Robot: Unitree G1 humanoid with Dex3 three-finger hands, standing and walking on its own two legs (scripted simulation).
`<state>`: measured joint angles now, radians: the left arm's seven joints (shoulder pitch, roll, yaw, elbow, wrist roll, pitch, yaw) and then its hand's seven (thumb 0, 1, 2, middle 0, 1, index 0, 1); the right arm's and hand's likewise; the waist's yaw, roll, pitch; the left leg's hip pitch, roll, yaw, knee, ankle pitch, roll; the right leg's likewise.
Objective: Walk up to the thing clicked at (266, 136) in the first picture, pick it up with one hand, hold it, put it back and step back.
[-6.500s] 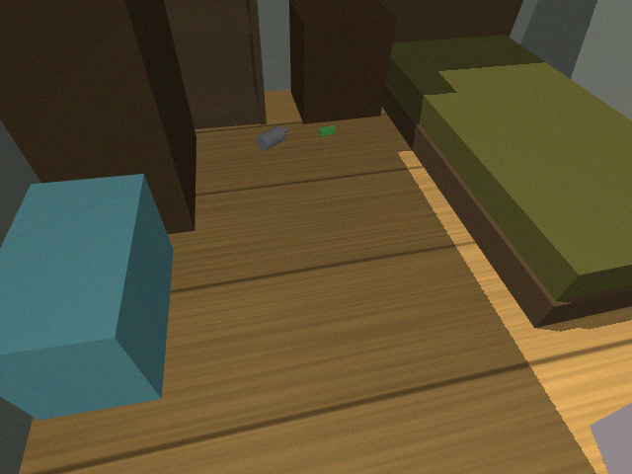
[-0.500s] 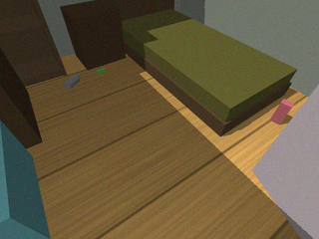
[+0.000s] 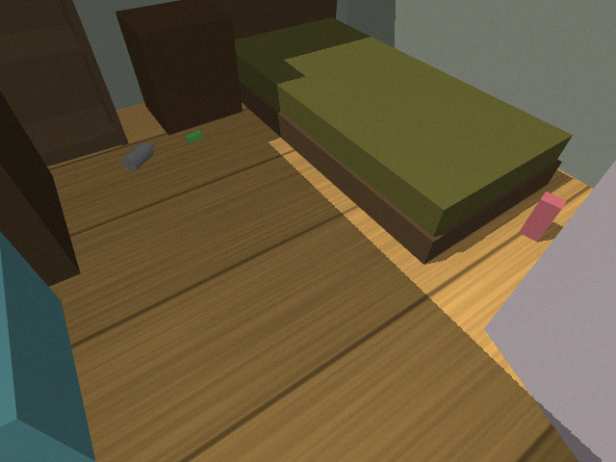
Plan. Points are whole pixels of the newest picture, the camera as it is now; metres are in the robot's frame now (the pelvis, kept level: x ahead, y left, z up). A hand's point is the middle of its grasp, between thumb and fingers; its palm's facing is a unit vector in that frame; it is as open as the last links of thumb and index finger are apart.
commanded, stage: stand
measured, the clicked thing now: (141, 154) +1.70 +0.88 -0.74
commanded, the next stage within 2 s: walk up in 0.08 s
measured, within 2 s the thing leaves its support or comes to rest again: neither
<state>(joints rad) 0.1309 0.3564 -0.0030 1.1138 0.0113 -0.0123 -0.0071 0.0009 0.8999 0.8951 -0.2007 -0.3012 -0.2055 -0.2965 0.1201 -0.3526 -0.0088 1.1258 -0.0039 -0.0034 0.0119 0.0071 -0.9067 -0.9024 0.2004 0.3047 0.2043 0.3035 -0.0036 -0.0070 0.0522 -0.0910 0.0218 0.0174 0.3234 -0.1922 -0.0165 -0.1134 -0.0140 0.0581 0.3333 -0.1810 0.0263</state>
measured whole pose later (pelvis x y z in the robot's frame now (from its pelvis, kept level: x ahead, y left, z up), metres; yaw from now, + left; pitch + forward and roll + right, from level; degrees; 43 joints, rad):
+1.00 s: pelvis +0.28 -0.01 -0.01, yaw +9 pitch -2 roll +0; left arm 0.23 0.43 0.08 0.80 0.03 -0.03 -0.07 0.00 0.90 0.90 -0.20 -0.30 -0.20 -0.30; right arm 0.39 -0.38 -0.04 0.78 -0.01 -0.06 0.05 0.01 -0.90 -0.90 0.20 0.31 0.21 0.30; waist -0.03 -0.06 0.07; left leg -0.22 -0.05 -0.10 0.51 -0.25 0.03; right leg -0.47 -0.06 0.02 0.80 -0.33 -0.02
